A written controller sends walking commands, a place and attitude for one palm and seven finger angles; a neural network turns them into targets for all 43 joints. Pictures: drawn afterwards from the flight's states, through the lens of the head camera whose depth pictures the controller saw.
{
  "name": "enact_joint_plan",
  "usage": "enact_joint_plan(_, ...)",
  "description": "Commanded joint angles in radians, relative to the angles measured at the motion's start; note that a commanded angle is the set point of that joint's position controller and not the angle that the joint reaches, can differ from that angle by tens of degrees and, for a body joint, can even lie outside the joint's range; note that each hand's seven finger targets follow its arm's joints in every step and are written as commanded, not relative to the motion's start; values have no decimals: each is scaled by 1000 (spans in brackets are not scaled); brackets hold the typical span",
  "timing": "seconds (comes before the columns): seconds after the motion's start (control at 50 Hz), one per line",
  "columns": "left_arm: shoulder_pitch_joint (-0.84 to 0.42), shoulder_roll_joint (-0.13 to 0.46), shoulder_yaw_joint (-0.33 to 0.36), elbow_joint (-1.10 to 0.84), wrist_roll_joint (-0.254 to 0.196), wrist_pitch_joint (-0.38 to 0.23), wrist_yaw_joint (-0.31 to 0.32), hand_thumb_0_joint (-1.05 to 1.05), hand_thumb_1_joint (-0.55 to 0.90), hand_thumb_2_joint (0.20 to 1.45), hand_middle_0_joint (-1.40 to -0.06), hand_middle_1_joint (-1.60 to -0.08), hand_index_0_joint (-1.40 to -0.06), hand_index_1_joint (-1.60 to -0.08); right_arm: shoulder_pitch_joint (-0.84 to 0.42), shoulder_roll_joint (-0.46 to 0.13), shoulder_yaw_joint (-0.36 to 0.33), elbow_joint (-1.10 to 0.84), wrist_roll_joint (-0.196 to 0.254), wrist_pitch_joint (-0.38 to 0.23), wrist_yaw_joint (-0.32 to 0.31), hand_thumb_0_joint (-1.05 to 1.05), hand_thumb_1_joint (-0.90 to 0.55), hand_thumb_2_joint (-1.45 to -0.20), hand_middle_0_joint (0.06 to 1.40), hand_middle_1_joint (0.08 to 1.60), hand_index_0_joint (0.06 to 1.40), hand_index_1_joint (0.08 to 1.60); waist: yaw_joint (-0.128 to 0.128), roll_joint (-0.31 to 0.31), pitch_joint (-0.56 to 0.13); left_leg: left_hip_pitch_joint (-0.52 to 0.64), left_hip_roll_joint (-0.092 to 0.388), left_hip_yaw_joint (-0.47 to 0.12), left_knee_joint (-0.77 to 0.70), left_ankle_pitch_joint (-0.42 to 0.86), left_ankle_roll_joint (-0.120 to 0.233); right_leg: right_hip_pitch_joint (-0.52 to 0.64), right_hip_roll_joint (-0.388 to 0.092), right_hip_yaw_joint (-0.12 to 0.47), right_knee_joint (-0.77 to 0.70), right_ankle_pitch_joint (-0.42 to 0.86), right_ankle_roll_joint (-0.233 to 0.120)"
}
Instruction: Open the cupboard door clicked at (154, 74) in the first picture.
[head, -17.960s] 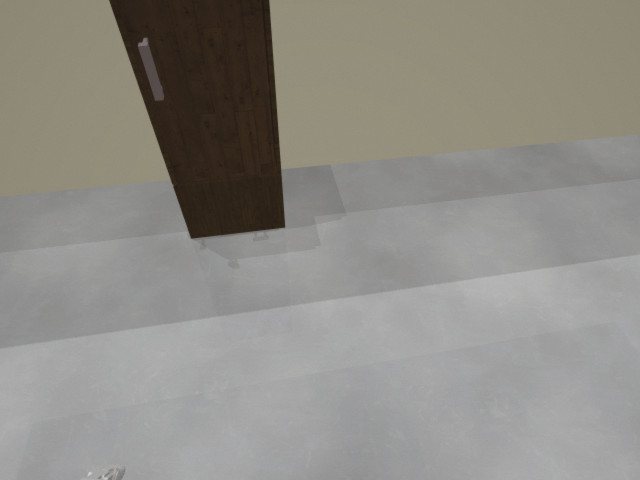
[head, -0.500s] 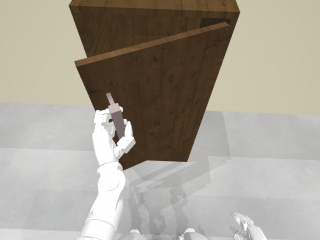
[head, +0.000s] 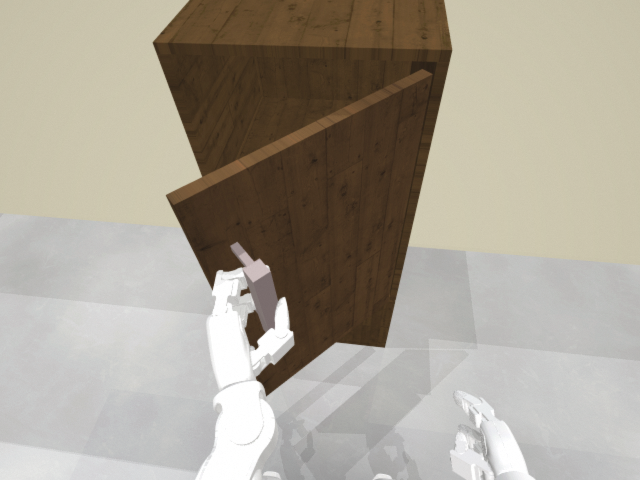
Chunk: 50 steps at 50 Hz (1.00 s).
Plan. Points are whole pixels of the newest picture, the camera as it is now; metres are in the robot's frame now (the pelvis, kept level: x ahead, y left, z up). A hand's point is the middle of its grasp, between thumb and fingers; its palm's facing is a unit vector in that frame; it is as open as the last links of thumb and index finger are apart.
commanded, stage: open thumb and fingers to let go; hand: left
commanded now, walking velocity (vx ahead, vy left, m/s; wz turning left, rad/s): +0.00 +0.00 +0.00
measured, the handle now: (257, 292) +0.34 +0.10 +0.04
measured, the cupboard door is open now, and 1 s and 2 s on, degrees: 46 46 46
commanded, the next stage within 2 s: slide the hand sideways off the handle in 0.68 s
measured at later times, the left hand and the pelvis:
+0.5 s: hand (282, 328) +0.29 +0.06 +0.04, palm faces +0.31 -0.95 -0.02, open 14.1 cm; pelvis -0.02 +0.00 +0.00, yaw -1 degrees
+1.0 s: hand (264, 354) +0.26 +0.08 +0.04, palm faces -0.23 -0.97 -0.01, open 16.3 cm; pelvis -0.01 +0.05 +0.00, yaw -2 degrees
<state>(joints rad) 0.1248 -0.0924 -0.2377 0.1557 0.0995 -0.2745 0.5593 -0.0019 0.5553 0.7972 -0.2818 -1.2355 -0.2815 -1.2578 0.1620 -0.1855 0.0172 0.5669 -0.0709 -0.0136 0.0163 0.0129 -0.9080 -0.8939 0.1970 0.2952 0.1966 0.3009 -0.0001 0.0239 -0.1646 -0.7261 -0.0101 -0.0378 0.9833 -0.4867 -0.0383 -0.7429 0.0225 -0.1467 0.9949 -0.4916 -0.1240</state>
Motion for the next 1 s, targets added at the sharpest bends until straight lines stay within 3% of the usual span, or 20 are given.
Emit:
enact_joint_plan(0.0,-172,-53,6,-184,8,-79,-21,0,340,660,-360,-1290,-360,-1290,-40,-65,-35,-138,8,-53,-15,0,-900,-900,200,300,200,300,-36,-148,-209,-73,-30,-2,-30,140,35,327,-138,342,-267,408,151)
enact_joint_plan(0.02,-178,-44,10,-176,8,-84,-28,0,270,630,-355,-1283,-355,-1283,-37,-67,-37,-135,9,-55,-16,0,-900,-900,200,300,200,300,-39,-169,-212,-83,-28,-6,-31,137,36,337,-141,348,-268,414,152)
enact_joint_plan(0.08,-179,-46,9,-180,8,-103,-42,0,60,540,-340,-1260,-340,-1260,-29,-73,-45,-129,9,-58,-15,0,-900,-900,200,300,200,300,-35,-141,-233,-90,-27,-5,-30,139,36,346,-148,357,-261,426,154)
enact_joint_plan(0.12,-168,-37,17,-162,5,-109,-47,0,-80,480,-330,-1245,-330,-1245,-27,-78,-48,-129,10,-61,-14,0,-900,-900,200,300,200,300,-33,-154,-229,-92,-25,-6,-32,137,39,337,-143,350,-260,411,151)
enact_joint_plan(0.24,-228,-19,43,-140,-17,-130,-45,0,-500,300,-300,-1200,-300,-1200,-33,-84,-51,-118,14,-71,-17,0,-900,-900,200,300,200,300,-35,-163,-217,-111,-26,-5,-30,97,41,322,-151,374,-287,289,153)
enact_joint_plan(0.28,-244,-22,47,-134,-20,-135,-39,0,-500,300,-300,-1200,-300,-1200,-28,-85,-52,-118,13,-76,-16,0,-900,-900,200,300,200,300,-32,-159,-222,-103,-27,-3,-34,95,43,310,-146,361,-285,264,151)
enact_joint_plan(0.4,-292,-5,73,-110,-24,-139,-22,0,-500,300,-250,-900,-250,-900,-38,-83,-49,-113,12,-76,-18,0,-900,-900,200,300,200,300,-26,-147,-225,-98,-29,1,-35,94,44,305,-142,362,-289,235,148)
enact_joint_plan(0.54,-291,-35,53,-86,-9,-132,-8,0,-500,300,-192,-550,-192,-550,-33,-79,-45,-121,9,-70,-15,0,-900,-900,200,300,200,300,-28,-152,-222,-67,-27,6,-47,116,49,275,-119,305,-260,251,137)
enact_joint_plan(0.64,-302,-56,37,-84,7,-124,13,0,-500,300,-150,-300,-150,-300,-37,-74,-43,-132,6,-66,-13,0,-900,-900,200,300,200,300,-23,-112,-222,-19,-26,12,-56,139,52,225,-91,244,-229,237,118)
enact_joint_plan(0.76,-297,-76,38,-70,-5,-102,32,0,-500,300,-150,-300,-150,-300,-43,-73,-36,-147,6,-59,-11,0,-900,-900,200,300,200,300,-13,-114,-209,6,-24,13,-71,160,52,196,-63,189,-203,242,107)
enact_joint_plan(0.78,-312,31,-164,-96,108,-140,-182,0,-500,300,-150,-300,-150,-300,9,-119,-29,-122,10,-56,-5,0,-900,-900,200,300,200,300,-94,-143,-166,15,-24,20,-54,175,73,165,-58,197,-165,342,109)
enact_joint_plan(0.8,-336,99,-85,-137,70,-179,-299,0,-500,300,-150,-300,-150,-300,16,-113,-40,-150,21,-56,-10,0,-900,-900,200,300,200,300,-65,-98,-225,10,-25,18,-42,201,78,198,-65,199,-143,399,103)
enact_joint_plan(0.84,-316,127,-90,-196,15,-209,-473,0,-500,300,-150,-300,-150,-300,25,-119,-41,-175,37,-58,-16,0,-900,-900,200,300,200,300,-52,-45,-294,47,-25,18,-39,242,76,233,-65,204,-119,448,93)
enact_joint_plan(0.86,-277,104,-107,-192,-32,-205,-542,0,-500,300,-150,-300,-150,-300,25,-120,-39,-196,49,-63,-17,0,-900,-900,200,300,200,300,-53,-30,-270,64,-24,13,-45,239,75,216,-59,198,-127,427,90)
enact_joint_plan(0.9,-242,46,-92,-187,-153,-172,-595,0,-500,300,-150,-300,-150,-300,15,-120,-31,-226,74,-74,-22,0,-900,-900,200,300,200,300,-50,-72,-201,71,-19,1,-72,182,71,172,-40,165,-159,295,89)
enact_joint_plan(0.92,-249,9,-97,-190,-189,-154,-593,0,-500,300,-150,-300,-150,-300,4,-120,-27,-234,81,-82,-22,0,-900,-900,200,300,200,300,-50,-62,-176,85,-17,-5,-85,174,70,144,-33,146,-162,252,85)
enact_joint_plan(0.94,-220,8,-76,-203,-208,-145,-573,0,-500,300,-150,-300,-150,-300,9,-124,-29,-238,82,-86,-21,0,-900,-900,200,300,200,300,-41,-74,-173,84,-16,-14,-92,172,67,132,-29,128,-151,231,86)
enact_joint_plan(0.98,-174,22,-47,-229,-199,-131,-517,0,-500,300,-150,-300,-150,-300,9,-130,-32,-253,78,-87,-14,0,-900,-900,200,300,200,300,-28,-87,-181,83,-14,-18,-94,168,65,111,-26,112,-132,206,85)
